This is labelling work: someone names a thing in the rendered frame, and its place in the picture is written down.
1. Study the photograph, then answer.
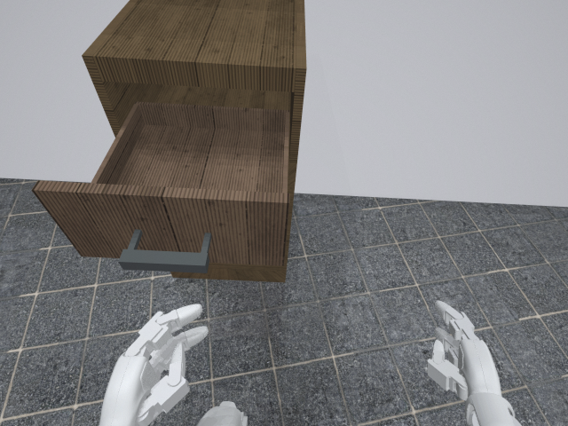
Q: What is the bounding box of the right robot forearm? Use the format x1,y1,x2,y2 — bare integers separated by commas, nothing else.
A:
465,392,522,426

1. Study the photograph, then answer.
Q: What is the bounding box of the robot left thigh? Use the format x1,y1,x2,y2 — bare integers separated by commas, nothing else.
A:
196,406,248,426

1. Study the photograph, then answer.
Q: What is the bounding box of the drawer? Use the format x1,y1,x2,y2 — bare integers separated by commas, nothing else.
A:
31,102,289,266

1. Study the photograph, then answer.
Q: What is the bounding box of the cabinet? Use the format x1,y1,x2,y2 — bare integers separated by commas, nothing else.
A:
82,0,307,282

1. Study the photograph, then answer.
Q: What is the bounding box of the left robot hand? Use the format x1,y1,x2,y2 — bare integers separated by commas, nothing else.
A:
99,304,209,426

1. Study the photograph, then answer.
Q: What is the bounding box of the right robot hand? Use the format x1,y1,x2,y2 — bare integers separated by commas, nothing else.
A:
428,300,502,404

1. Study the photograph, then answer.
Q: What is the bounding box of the handle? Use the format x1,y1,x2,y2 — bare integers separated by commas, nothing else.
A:
118,229,212,273

